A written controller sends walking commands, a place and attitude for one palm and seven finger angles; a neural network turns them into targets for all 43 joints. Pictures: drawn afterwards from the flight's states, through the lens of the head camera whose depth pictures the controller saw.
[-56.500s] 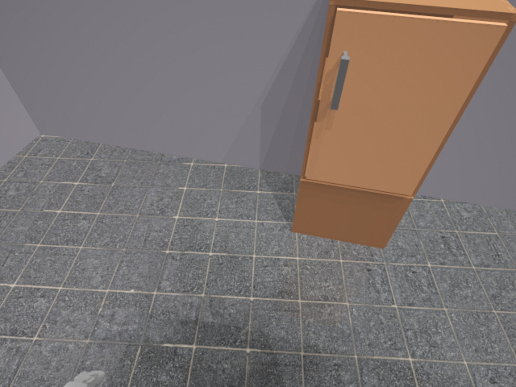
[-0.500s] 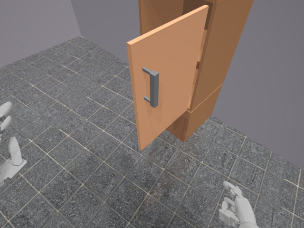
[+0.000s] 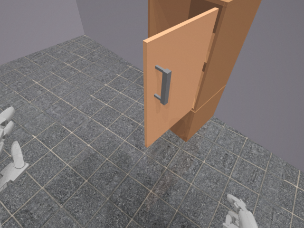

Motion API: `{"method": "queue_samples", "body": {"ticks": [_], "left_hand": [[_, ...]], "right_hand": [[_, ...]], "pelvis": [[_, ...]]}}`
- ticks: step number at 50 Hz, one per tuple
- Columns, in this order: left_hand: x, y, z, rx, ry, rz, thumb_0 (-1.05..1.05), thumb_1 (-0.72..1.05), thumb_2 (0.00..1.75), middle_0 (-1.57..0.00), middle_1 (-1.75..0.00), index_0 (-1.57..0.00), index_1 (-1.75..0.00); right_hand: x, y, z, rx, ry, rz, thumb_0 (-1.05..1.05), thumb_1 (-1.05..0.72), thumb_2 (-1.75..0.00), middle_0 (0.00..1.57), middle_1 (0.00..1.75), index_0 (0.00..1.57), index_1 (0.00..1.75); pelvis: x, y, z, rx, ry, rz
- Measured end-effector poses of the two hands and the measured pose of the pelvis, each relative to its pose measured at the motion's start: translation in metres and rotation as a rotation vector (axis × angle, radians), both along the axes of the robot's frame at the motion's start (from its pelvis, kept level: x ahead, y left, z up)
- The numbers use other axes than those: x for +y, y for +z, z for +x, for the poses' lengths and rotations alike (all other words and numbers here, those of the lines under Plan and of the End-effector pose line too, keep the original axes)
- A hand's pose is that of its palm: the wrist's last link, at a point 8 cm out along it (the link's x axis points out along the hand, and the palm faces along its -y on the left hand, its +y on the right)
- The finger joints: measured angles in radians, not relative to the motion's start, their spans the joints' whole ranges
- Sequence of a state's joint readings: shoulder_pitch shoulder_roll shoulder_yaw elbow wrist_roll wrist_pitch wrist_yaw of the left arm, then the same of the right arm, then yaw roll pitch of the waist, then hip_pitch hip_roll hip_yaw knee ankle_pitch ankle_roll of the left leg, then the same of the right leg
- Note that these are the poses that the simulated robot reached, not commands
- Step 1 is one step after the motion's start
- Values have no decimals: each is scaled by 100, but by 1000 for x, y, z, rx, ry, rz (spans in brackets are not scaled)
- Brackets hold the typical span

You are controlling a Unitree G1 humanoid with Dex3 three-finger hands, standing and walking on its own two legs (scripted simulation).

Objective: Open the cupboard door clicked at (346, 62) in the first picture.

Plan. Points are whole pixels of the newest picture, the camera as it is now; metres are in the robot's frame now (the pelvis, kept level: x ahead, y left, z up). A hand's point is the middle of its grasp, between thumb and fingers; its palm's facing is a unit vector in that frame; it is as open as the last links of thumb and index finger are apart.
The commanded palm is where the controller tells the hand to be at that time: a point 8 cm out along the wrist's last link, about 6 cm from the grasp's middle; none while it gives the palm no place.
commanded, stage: stop stepping back and stand still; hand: left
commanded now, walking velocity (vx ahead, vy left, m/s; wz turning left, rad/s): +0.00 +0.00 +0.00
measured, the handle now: (161, 85) +0.58 +0.01 +0.04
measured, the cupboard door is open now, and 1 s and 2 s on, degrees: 90 90 90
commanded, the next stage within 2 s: let the arm hang, fingers relaxed in 0.16 s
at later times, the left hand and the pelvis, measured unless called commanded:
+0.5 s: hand out of the picture +0.10 +0.21 -0.15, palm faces +0.00 -0.97 -0.26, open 7.4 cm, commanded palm none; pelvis +0.00 +0.00 -0.01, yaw +1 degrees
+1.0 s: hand out of the picture -0.04 +0.16 -0.18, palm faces +0.05 -0.98 -0.21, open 7.4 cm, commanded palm none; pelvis +0.00 -0.01 +0.00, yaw +1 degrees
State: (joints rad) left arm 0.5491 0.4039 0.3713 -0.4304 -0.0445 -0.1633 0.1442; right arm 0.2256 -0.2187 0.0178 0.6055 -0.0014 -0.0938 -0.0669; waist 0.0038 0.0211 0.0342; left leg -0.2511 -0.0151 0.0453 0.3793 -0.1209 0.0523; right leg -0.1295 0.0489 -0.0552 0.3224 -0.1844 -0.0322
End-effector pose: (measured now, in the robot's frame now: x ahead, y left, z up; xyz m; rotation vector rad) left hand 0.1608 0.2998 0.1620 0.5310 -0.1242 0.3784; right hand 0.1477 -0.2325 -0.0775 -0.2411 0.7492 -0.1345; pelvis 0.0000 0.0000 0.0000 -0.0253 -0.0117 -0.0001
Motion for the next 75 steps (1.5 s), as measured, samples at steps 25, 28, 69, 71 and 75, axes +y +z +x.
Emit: {"method": "queue_samples", "body": {"ticks": [25,28,69,71,75], "left_hand": [[-47,-279,-72,1128,88,-453,1,91,90,-20,-30,-20,-30],[-80,-312,-119,1292,125,-571,1,94,90,-20,-30,-20,-30],[-120,-312,-170,1469,241,-638,1,91,90,-20,-30,-20,-30],[-121,-312,-171,1477,246,-640,0,91,90,-20,-30,-20,-30],[-122,-311,-173,1491,257,-641,0,91,90,-20,-30,-20,-30]], "right_hand": [[-17,-53,-42,301,5,10,1,-90,-90,20,30,20,30],[-23,-53,-81,441,-27,-14,1,-90,-90,20,30,20,30],[6,-78,-159,710,-119,124,0,-91,-90,20,30,19,29],[4,-77,-157,711,-118,121,0,-91,-90,20,30,19,29],[2,-78,-151,708,-114,119,0,-91,-90,20,30,19,29]], "pelvis": [[4,-13,-3,10,14,25],[-3,-11,-3,1,19,23],[-22,-3,16,-21,11,29],[-23,-3,18,-20,12,30],[-24,-3,21,-19,12,31]]}}
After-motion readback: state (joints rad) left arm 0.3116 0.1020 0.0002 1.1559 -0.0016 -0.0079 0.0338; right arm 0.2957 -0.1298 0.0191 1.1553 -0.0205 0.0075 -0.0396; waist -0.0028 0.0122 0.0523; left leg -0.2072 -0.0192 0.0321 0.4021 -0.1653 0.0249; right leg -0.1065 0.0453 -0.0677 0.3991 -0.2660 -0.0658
